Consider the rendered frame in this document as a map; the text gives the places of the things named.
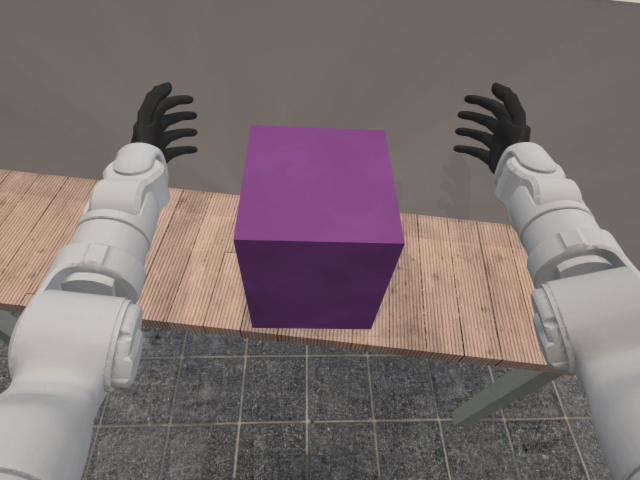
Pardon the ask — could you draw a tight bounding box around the robot right upper arm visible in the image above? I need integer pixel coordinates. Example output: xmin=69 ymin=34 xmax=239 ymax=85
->
xmin=531 ymin=266 xmax=640 ymax=480

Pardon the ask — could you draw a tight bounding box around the table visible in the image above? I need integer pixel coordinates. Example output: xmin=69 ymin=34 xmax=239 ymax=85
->
xmin=0 ymin=169 xmax=575 ymax=428

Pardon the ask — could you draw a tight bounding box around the carton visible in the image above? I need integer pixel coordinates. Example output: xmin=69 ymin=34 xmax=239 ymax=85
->
xmin=233 ymin=125 xmax=405 ymax=329

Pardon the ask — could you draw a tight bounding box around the robot left upper arm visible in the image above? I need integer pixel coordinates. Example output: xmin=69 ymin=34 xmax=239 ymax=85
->
xmin=0 ymin=289 xmax=143 ymax=480

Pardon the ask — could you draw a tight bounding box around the robot right hand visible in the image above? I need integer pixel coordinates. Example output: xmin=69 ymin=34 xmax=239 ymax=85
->
xmin=453 ymin=83 xmax=531 ymax=174

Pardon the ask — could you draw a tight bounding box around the robot left hand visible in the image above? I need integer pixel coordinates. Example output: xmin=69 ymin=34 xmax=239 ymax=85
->
xmin=131 ymin=82 xmax=198 ymax=164

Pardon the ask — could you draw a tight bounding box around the right robot forearm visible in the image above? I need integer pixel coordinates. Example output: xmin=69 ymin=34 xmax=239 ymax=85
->
xmin=494 ymin=142 xmax=640 ymax=289

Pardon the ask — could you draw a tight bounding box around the left robot forearm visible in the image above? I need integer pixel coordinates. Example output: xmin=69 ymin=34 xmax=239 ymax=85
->
xmin=8 ymin=142 xmax=170 ymax=380

